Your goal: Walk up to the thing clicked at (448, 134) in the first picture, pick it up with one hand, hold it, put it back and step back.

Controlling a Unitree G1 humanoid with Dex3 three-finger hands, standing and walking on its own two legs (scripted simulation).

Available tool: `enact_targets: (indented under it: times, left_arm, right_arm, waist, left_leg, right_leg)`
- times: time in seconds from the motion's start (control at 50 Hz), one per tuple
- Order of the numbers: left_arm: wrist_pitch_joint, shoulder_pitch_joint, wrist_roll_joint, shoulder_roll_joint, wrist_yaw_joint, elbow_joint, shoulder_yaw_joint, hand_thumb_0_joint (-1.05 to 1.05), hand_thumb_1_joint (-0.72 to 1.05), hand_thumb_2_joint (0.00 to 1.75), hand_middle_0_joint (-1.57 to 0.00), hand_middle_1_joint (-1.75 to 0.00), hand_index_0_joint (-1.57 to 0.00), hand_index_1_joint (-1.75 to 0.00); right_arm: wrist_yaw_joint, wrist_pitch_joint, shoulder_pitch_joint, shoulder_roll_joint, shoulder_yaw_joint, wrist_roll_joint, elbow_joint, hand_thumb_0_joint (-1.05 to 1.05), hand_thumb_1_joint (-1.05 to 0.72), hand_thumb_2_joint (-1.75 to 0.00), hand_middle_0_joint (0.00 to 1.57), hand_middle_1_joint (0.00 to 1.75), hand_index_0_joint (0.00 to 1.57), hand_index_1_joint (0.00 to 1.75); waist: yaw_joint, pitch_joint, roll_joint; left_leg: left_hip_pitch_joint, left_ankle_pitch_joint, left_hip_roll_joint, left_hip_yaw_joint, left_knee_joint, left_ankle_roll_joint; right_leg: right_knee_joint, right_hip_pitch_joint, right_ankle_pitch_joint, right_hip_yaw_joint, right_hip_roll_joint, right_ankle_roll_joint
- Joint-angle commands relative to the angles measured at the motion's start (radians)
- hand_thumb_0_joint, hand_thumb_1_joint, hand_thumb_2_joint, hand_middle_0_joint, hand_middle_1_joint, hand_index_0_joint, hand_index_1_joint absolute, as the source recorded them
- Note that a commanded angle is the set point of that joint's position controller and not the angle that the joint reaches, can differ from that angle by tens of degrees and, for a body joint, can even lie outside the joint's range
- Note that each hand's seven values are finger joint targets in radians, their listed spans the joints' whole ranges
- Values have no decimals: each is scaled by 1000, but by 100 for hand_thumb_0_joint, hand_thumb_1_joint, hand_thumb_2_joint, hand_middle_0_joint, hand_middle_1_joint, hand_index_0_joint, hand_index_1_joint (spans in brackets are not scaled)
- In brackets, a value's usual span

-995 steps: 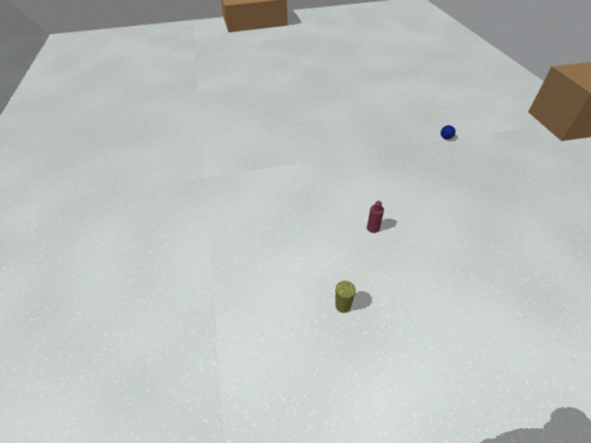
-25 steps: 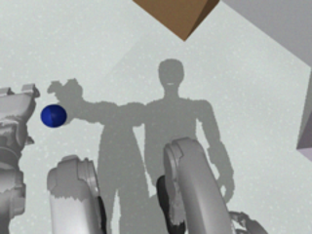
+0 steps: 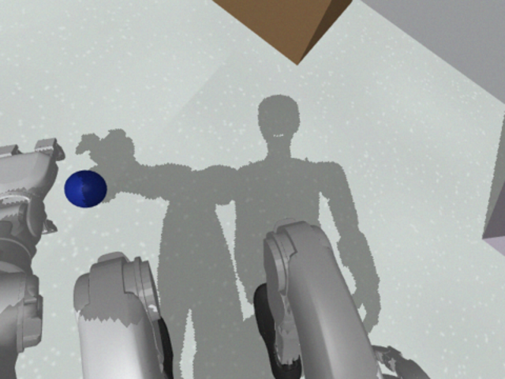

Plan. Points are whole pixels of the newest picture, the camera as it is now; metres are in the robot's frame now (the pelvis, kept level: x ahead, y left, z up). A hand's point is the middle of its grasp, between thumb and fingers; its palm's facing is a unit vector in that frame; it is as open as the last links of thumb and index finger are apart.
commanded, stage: approach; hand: left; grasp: from above
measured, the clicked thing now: (86, 189) +0.49 +0.25 -0.29
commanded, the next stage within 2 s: close in in 0.28 s
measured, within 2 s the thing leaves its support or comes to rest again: neither
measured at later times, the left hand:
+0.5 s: hand (80, 168) +0.49 +0.23 -0.18, palm faces -0.41 -0.05 -0.91, open 13.7 cm
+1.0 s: hand (77, 188) +0.47 +0.24 -0.22, palm faces -0.45 -0.09 -0.89, open 13.9 cm
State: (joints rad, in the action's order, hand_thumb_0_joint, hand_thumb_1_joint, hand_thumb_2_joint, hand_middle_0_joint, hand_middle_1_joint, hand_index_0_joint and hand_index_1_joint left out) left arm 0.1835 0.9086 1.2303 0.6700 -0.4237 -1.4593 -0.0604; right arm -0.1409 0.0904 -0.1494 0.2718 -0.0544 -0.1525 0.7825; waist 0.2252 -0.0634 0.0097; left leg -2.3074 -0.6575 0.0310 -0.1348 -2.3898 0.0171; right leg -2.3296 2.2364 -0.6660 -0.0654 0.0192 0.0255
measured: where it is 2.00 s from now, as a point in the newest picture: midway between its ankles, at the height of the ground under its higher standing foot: (222, 366)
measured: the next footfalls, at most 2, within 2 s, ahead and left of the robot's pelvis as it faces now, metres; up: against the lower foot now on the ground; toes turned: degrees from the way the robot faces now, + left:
none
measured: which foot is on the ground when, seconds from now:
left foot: down 0.00-1.00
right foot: down 0.00-1.00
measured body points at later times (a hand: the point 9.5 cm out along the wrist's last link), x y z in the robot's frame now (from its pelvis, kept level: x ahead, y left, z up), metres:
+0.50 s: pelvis +0.00 +0.00 -0.01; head +0.24 +0.05 +0.37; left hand +0.51 +0.23 -0.13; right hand +0.02 -0.27 -0.11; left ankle +0.09 +0.13 -0.30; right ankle +0.10 -0.12 -0.30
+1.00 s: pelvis +0.01 +0.00 -0.02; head +0.25 +0.07 +0.35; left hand +0.49 +0.24 -0.17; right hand +0.04 -0.27 -0.11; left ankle +0.09 +0.13 -0.30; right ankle +0.10 -0.12 -0.30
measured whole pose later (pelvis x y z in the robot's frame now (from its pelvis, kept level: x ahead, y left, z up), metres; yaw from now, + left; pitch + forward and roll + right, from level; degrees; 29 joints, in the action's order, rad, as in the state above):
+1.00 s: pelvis +0.01 +0.00 -0.02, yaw -3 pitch +31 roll -8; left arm 0.18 1.01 1.28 0.73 -0.55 -1.65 -0.09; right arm -0.21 0.16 -0.15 0.30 -0.12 -0.22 0.75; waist 0.32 0.02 0.05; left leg -2.35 -0.69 0.03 -0.18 -2.48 0.03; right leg -2.39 2.27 -0.67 -0.10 0.04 0.03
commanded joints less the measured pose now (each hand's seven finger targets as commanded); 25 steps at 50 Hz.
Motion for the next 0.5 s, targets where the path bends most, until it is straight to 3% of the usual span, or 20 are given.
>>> enact_targets:
  times: [0.0, 0.04, 0.08, 0.14, 0.2, 0.22, 0.26, 0.28, 0.3, 0.36, 0.38, 0.4, 0.44, 0.46, 0.48]
  left_arm:
    - [12, 300, -3, 252, -33, 138, -34, 0, -42, 92, -21, -89, -20, -90]
    - [22, 347, -2, 229, -38, 158, -18, 0, -44, 93, -17, -94, -17, -94]
    - [20, 360, -7, 160, -43, 107, 23, 0, -45, 94, -16, -96, -16, -96]
    - [20, 476, 5, 142, -59, 103, 55, 0, -46, 94, -15, -96, -15, -96]
    - [9, 511, 15, 140, -87, 90, 61, 0, -47, 96, -15, -94, -14, -95]
    - [-1, 520, 23, 143, -98, 83, 57, 0, -47, 97, -15, -95, -15, -96]
    - [-28, 508, 34, 153, -116, -11, 47, 0, -47, 95, -15, -95, -15, -95]
    - [-41, 510, 40, 186, -125, -15, 29, 0, -48, 97, -15, -94, -14, -95]
    - [-53, 514, 47, 195, -129, -40, 23, 0, -47, 97, -16, -94, -15, -95]
    - [-92, 439, 35, 249, -145, -35, -39, 0, -46, 101, -18, -95, -17, -97]
    - [-104, 433, 33, 254, -143, -18, -51, 0, -47, 100, -16, -96, -15, -97]
    - [-116, 396, 28, 237, -135, -53, -33, 0, -50, 99, -14, -97, -13, -97]
    - [-125, 406, 9, 211, -114, -80, -8, 0, -52, 97, -11, -98, -11, -98]
    - [-118, 438, -11, 275, -112, -9, -57, 0, -53, 97, -10, -98, -11, -98]
    - [-119, 417, -19, 283, -98, -28, -57, 0, -55, 99, -10, -99, -9, -99]
  right_arm:
    - [11, 7, -192, 241, 72, 8, -20, 0, -90, -89, 20, 30, 20, 30]
    - [11, 8, -201, 237, 72, 6, -14, 0, -90, -89, 20, 30, 20, 30]
    - [11, 11, -194, 234, 68, 4, -15, 0, -90, -89, 20, 30, 20, 30]
    - [11, 21, -213, 243, 62, -8, -3, 0, -89, -89, 20, 30, 20, 30]
    - [10, 26, -221, 247, 57, -18, 5, 0, -89, -89, 20, 30, 20, 30]
    - [10, 25, -219, 248, 50, -18, 4, 0, -90, -89, 20, 30, 20, 30]
    - [1, 30, -219, 258, 41, -27, -6, 0, -89, -89, 20, 30, 20, 30]
    - [0, 28, -215, 263, 39, -28, -8, 0, -89, -89, 20, 30, 20, 30]
    - [-5, 27, -217, 262, 32, -33, -12, 0, -90, -89, 20, 30, 20, 30]
    - [-18, 24, -208, 261, 23, -32, -27, 0, -90, -89, 20, 30, 20, 30]
    - [-24, 23, -213, 261, 23, -33, -32, 0, -90, -90, 20, 30, 20, 30]
    - [-29, 19, -196, 255, 20, -29, -39, 0, -90, -90, 20, 30, 20, 30]
    - [-39, 21, -204, 257, 14, -27, -43, 0, -90, -90, 20, 30, 20, 30]
    - [-39, 22, -214, 267, 16, -27, -52, 0, -90, -90, 20, 30, 20, 30]
    - [-40, 28, -211, 266, 13, -21, -58, 0, -90, -90, 20, 30, 20, 30]
  waist:
    - [-2, -612, -237]
    - [19, -632, -231]
    - [40, -612, -226]
    - [89, -588, -259]
    - [83, -619, -289]
    - [78, -636, -314]
    - [95, -579, -312]
    - [83, -597, -315]
    - [93, -590, -320]
    - [41, -656, -351]
    - [48, -671, -345]
    - [42, -676, -343]
    - [85, -605, -265]
    - [80, -616, -246]
    - [67, -602, -226]
  left_leg:
    - [447, 80, -33, 107, 233, -47]
    - [459, 93, -31, 101, 224, -47]
    - [453, 85, -31, 96, 225, -46]
    - [473, 70, -29, 86, 218, -38]
    - [494, 82, -28, 87, 216, -34]
    - [506, 90, -30, 88, 225, -31]
    - [491, 76, -29, 87, 227, -32]
    - [491, 82, -27, 88, 225, -33]
    - [480, 89, -28, 93, 215, -35]
    - [497, 159, -29, 105, 216, -38]
    - [508, 182, -29, 102, 214, -38]
    - [482, 183, -27, 104, 209, -42]
    - [394, 152, -25, 105, 182, -58]
    - [369, 163, -25, 103, 175, -62]
    - [360, 143, -25, 102, 168, -65]
  right_leg:
    - [266, -319, 131, -78, 23, -60]
    - [262, -316, 149, -81, 26, -60]
    - [261, -289, 147, -85, 30, -60]
    - [256, -251, 135, -99, 29, -62]
    - [255, -260, 146, -101, 30, -62]
    - [243, -256, 154, -105, 29, -65]
    - [235, -234, 146, -113, 27, -64]
    - [236, -241, 152, -112, 31, -65]
    - [229, -250, 165, -109, 32, -65]
    - [220, -312, 227, -102, 33, -63]
    - [208, -323, 249, -105, 33, -63]
    - [204, -333, 257, -101, 39, -63]
    - [220, -346, 244, -95, 46, -51]
    - [227, -383, 257, -90, 44, -46]
    - [224, -372, 233, -85, 41, -46]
